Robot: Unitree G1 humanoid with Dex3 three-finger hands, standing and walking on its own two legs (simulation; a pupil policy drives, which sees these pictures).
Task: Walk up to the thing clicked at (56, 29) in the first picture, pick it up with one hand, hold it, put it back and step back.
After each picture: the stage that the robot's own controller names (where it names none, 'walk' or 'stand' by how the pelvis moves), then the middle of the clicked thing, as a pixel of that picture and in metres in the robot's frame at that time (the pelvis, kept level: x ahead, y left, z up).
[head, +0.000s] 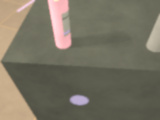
stand; (60, 20) +0.58 +0.13 +0.11
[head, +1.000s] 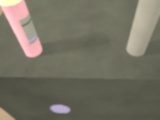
rise first; (23, 26) +0.50 +0.25 +0.14
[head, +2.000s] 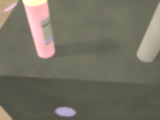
stand; (41, 27) +0.50 +0.19 +0.13
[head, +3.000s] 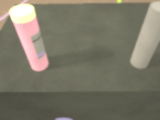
stand; (32, 42) +0.46 +0.21 +0.11
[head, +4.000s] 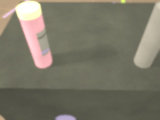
stand; (37, 39) +0.48 +0.20 +0.11
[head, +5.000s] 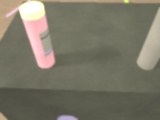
stand; (40, 39) +0.47 +0.19 +0.11
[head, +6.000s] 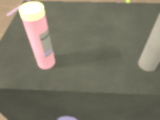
stand; (40, 39) +0.47 +0.19 +0.11
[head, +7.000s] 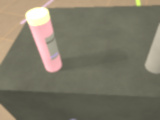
rise first; (46, 43) +0.47 +0.19 +0.11
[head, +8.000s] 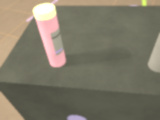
go down; (52, 39) +0.49 +0.18 +0.12
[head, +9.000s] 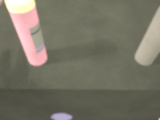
go down; (30, 34) +0.47 +0.17 +0.12
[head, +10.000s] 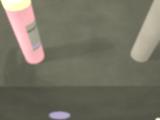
go down; (26, 32) +0.48 +0.18 +0.13
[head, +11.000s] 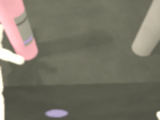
close in; (16, 25) +0.47 +0.19 +0.16
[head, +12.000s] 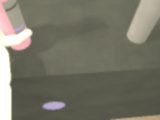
lift; (7, 12) +0.50 +0.19 +0.17
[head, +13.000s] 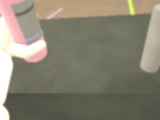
lift; (20, 16) +0.32 +0.15 +0.34
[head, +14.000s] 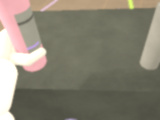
hold; (21, 27) +0.34 +0.17 +0.29
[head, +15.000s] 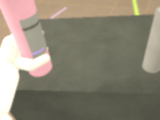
hold; (27, 32) +0.32 +0.15 +0.30
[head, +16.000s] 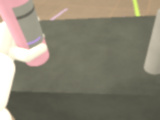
crouch; (22, 20) +0.31 +0.15 +0.34
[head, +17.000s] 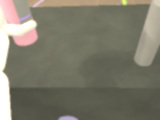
crouch; out of the picture +0.43 +0.19 +0.31
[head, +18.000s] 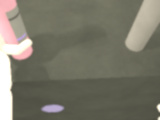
lower; (9, 22) +0.48 +0.20 +0.15
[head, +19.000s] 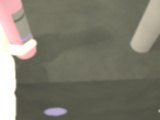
lower; (14, 22) +0.47 +0.19 +0.16
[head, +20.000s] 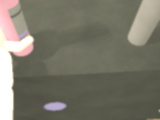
lower; (10, 18) +0.48 +0.19 +0.17
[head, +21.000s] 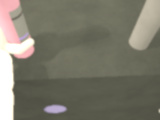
lower; (12, 21) +0.47 +0.19 +0.16
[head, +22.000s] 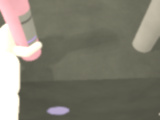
loosen; (21, 24) +0.46 +0.18 +0.16
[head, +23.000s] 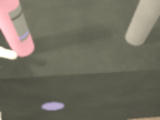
withdraw; (11, 20) +0.47 +0.19 +0.16
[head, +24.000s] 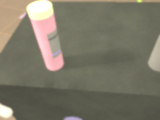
sink last; (48, 40) +0.45 +0.17 +0.14
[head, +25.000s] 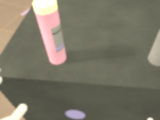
stand; (52, 34) +0.48 +0.17 +0.13
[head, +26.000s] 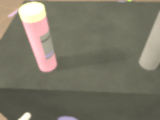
stand; (41, 41) +0.45 +0.18 +0.12
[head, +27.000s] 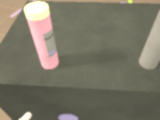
stand; (44, 39) +0.46 +0.18 +0.12
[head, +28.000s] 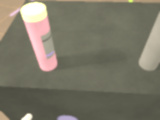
stand; (42, 41) +0.45 +0.18 +0.12
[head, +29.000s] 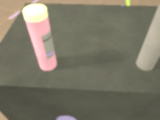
walk; (42, 41) +0.47 +0.18 +0.12
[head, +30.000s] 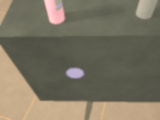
walk; out of the picture +0.67 +0.17 +0.13
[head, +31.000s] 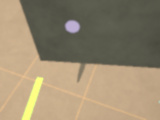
walk; out of the picture +1.06 +0.15 +0.14
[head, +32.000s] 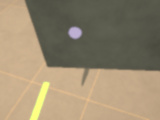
stand; out of the picture +1.14 +0.19 +0.13
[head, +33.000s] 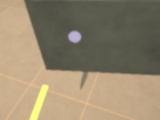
stand; out of the picture +1.13 +0.17 +0.11
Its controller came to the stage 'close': yes
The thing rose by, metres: 0.22
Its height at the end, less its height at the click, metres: +0.00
